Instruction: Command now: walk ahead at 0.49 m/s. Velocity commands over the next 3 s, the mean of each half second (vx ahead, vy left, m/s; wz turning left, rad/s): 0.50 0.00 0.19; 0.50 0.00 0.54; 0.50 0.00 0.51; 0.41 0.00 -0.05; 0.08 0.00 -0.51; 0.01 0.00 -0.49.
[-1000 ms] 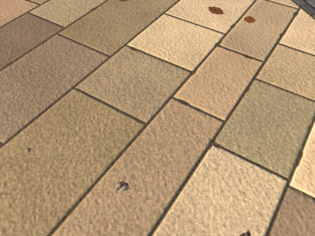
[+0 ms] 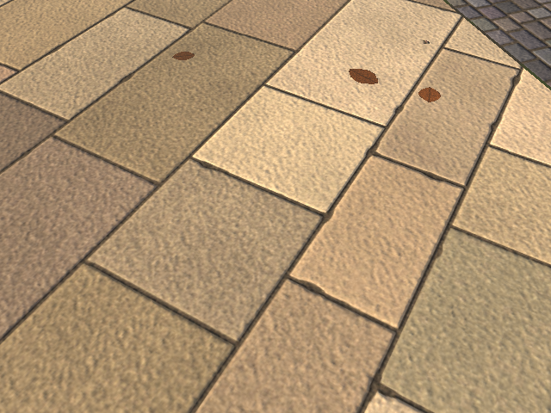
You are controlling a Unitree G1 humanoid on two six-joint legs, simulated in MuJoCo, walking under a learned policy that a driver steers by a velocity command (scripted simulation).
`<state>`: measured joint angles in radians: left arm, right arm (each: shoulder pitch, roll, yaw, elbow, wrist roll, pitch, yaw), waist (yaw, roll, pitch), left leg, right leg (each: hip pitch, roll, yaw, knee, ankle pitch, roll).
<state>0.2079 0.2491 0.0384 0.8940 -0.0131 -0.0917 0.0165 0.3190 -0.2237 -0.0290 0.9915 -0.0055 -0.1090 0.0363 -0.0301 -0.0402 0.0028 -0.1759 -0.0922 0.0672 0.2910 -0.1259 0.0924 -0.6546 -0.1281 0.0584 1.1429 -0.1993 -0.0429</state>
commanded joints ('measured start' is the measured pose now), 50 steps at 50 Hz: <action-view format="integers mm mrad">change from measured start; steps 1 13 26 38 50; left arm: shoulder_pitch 35 -179 40 147 3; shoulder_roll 47 86 90 165 146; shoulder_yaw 14 21 41 67 57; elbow -42 -131 -12 30 -120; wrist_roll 13 -9 31 3 10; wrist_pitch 4 -38 -47 6 -48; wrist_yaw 8 -44 -21 12 -7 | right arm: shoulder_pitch -37 97 -8 -342 -114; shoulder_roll -131 -189 -65 -46 -130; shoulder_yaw -20 -40 -47 -37 -76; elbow -53 -13 -128 -301 -297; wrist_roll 1 30 36 30 15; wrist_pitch -17 33 67 61 30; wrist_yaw -20 -45 -43 24 -9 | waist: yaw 46 16 15 93 51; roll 79 115 -31 -7 42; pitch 55 51 15 108 -82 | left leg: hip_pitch -98 149 -528 -577 67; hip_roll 281 337 224 184 280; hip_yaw -214 -242 -188 -22 -452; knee -208 -15 854 392 -48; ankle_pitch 64 137 -8 62 151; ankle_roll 170 91 -46 -5 215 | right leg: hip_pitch -32 164 508 753 16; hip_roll -43 73 -138 -188 -9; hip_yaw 1 -49 -50 -259 35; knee -134 -661 -998 -930 43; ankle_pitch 153 118 277 419 -113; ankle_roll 29 0 -126 -89 34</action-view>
